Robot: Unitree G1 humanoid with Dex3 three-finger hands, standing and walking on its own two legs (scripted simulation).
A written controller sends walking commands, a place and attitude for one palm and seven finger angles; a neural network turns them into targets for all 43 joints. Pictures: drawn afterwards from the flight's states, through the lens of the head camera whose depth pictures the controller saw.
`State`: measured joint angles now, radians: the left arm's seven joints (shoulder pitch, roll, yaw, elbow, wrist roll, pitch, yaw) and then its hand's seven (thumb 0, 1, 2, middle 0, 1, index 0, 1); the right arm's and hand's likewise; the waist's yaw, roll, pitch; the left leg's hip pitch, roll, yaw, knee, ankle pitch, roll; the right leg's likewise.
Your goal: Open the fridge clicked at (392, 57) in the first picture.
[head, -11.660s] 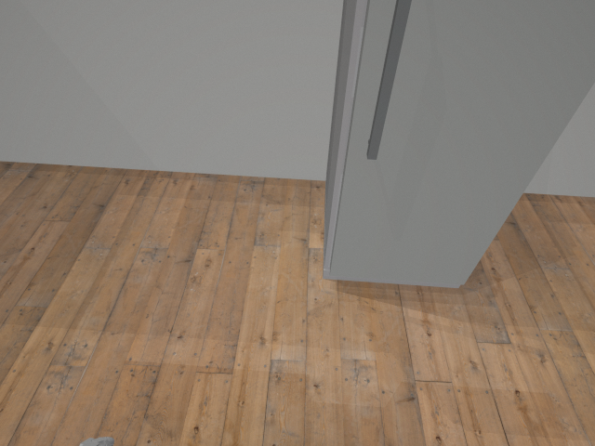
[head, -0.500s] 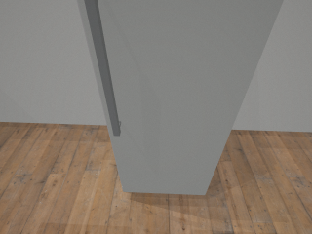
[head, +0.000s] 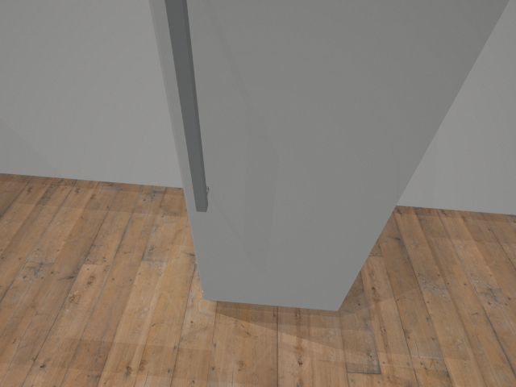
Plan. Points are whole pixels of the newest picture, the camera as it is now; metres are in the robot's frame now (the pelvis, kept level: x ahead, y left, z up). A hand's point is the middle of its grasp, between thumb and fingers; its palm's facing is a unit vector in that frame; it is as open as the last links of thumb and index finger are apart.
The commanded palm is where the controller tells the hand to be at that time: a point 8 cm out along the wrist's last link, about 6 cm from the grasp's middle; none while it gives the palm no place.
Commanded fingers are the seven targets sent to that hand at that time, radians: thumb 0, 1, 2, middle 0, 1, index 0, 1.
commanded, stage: look again from close up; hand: left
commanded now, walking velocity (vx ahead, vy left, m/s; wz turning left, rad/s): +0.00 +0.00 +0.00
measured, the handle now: (193, 109) +0.53 +0.15 +0.17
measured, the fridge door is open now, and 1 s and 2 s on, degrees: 0 0 0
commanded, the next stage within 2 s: none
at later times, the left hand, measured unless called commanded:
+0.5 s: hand out of the picture +0.06 +0.24 -0.16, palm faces -0.02 -0.95 -0.31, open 7.4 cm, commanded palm none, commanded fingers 0.00 0.90 0.90 -0.20 -0.30 -0.20 -0.30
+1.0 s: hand out of the picture +0.07 +0.23 -0.16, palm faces -0.03 -0.95 -0.31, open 7.4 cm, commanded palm none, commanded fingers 0.00 0.90 0.90 -0.20 -0.30 -0.20 -0.30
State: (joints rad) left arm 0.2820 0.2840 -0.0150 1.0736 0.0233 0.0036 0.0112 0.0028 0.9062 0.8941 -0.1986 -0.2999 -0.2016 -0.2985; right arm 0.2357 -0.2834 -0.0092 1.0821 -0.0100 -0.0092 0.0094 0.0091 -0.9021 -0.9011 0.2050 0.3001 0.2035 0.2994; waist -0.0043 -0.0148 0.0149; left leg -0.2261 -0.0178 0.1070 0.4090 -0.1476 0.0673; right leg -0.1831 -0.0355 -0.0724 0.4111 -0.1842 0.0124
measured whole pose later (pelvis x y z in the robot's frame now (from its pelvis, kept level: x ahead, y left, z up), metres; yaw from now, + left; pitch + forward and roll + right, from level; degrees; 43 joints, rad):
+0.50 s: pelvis +0.01 +0.01 +0.00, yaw +0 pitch -3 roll +0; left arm 0.21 0.30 -0.01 1.08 0.03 0.00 0.02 0.00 0.91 0.89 -0.20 -0.30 -0.20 -0.30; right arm 0.15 -0.29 -0.01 1.09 -0.01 -0.01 0.01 0.01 -0.90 -0.90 0.21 0.30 0.20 0.30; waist 0.00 -0.01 0.03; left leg -0.17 -0.04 0.11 0.34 -0.13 0.08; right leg -0.14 -0.06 -0.07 0.37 -0.18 0.03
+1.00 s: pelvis +0.02 +0.00 +0.01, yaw +0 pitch -3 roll +0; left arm 0.19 0.31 -0.01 1.09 0.02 0.00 0.01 0.00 0.91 0.89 -0.20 -0.30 -0.20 -0.30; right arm 0.16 -0.31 0.00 1.12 -0.01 -0.01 0.01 0.01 -0.90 -0.90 0.21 0.30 0.20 0.30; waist -0.01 -0.01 0.03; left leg -0.14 -0.03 0.10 0.31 -0.13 0.06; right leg -0.10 -0.04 -0.08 0.33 -0.18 0.02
